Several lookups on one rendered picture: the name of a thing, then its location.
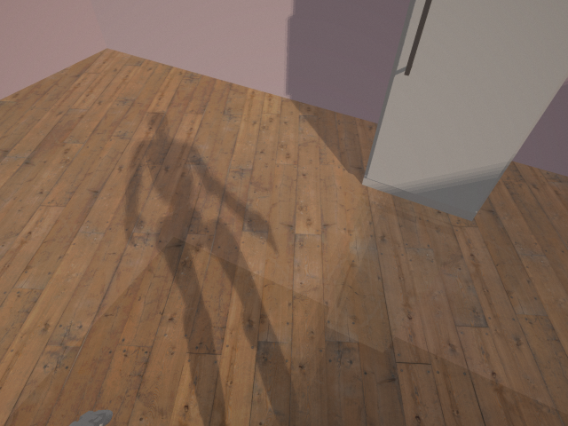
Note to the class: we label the fridge door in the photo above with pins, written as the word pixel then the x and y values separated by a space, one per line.
pixel 482 73

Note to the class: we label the handle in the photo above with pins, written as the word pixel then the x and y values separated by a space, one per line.
pixel 418 36

